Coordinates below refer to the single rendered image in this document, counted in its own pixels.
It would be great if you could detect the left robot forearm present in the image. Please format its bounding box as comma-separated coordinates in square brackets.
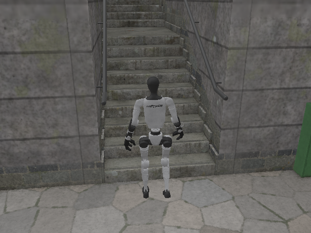
[125, 119, 136, 140]

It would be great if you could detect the right robot hand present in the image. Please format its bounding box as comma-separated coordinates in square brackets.
[173, 131, 184, 140]

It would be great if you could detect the robot left upper arm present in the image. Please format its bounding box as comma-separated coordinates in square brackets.
[131, 99, 144, 126]

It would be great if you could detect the robot torso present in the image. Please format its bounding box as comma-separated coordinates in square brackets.
[143, 96, 166, 146]

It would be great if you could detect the robot right foot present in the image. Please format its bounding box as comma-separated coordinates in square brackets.
[163, 190, 171, 198]

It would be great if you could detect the left robot hand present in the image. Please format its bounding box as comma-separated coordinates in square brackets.
[124, 139, 135, 151]

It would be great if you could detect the robot right upper arm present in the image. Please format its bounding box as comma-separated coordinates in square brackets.
[164, 97, 179, 123]

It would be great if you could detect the right robot forearm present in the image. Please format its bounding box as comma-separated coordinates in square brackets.
[174, 116, 182, 133]

